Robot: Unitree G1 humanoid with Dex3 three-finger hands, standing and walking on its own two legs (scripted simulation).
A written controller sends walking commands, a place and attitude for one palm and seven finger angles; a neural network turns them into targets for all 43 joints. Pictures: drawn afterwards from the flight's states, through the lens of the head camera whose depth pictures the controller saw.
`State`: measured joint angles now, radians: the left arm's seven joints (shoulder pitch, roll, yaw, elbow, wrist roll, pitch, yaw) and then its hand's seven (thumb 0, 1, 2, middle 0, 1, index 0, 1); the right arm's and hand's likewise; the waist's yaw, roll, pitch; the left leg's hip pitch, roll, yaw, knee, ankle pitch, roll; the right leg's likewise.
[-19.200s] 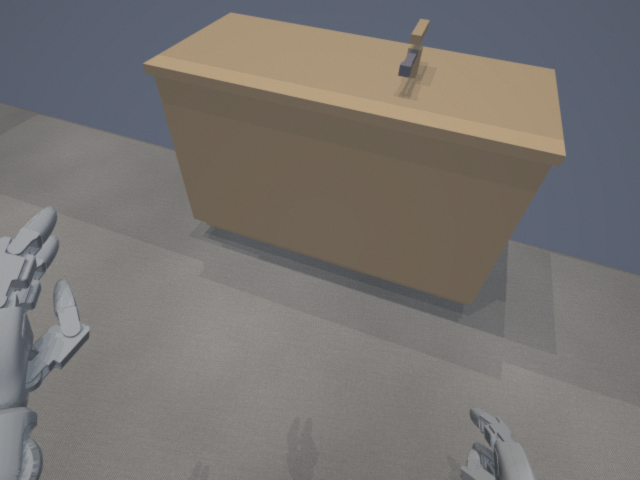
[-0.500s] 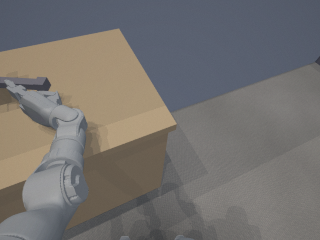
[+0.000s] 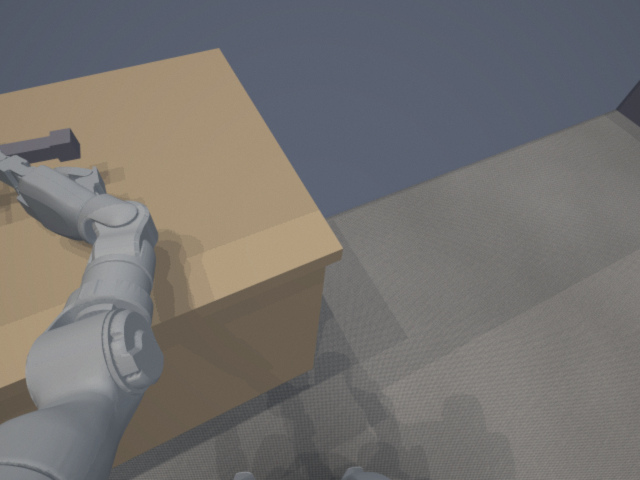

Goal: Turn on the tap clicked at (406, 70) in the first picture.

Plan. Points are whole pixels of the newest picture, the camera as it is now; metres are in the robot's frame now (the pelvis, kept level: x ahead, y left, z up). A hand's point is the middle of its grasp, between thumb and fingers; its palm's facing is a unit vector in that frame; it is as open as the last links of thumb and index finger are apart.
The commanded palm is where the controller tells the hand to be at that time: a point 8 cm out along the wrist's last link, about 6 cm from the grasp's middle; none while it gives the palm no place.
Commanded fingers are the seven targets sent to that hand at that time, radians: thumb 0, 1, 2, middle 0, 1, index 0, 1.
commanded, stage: lift the hand up off the lever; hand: left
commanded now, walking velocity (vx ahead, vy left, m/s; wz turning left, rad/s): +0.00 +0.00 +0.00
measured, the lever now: (65, 145) +0.54 +0.29 +0.09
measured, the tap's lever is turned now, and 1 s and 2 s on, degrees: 83 84 84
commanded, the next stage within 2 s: none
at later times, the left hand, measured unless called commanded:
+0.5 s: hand (82, 173) +0.49 +0.25 +0.10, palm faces +0.84 -0.53 -0.10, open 7.8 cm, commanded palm +0.43 +0.26 +0.11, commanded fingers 0.00 0.90 0.90 -0.15 -0.15 -0.15 -0.15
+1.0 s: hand (62, 175) +0.46 +0.26 +0.12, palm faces +0.84 -0.53 -0.10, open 7.8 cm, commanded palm +0.41 +0.27 +0.13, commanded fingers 0.00 0.90 0.90 -0.15 -0.15 -0.15 -0.15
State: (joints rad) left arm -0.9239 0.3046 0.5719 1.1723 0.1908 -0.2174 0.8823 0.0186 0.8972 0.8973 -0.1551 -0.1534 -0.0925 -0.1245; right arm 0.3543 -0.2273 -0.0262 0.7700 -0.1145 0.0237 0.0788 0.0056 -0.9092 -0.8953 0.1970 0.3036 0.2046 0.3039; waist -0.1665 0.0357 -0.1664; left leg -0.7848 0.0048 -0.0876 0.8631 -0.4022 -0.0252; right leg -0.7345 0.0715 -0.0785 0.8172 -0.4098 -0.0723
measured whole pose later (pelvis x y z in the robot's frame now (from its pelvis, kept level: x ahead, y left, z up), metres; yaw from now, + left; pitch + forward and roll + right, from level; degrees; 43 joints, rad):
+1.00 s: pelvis +0.01 +0.01 +0.02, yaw +1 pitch +12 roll -1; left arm -0.79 0.19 0.48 0.95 0.11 -0.09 0.84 0.02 0.90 0.90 -0.15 -0.15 -0.15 -0.15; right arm 0.30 -0.23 -0.04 0.79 -0.09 0.05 0.06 0.01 -0.91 -0.90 0.20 0.30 0.20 0.30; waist -0.10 0.04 -0.14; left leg -0.59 -0.01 -0.09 0.76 -0.37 -0.01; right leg -0.53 0.05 -0.08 0.71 -0.39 -0.06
